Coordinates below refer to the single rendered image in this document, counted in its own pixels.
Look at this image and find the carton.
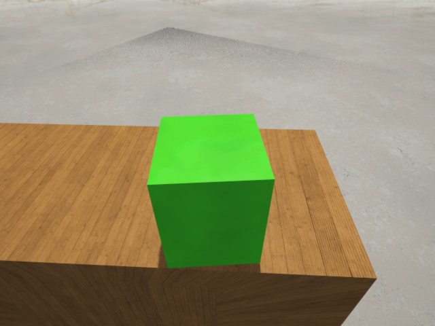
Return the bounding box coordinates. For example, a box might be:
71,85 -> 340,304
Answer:
147,114 -> 275,268

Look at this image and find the pedestal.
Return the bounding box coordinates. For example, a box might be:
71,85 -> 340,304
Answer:
0,123 -> 377,326

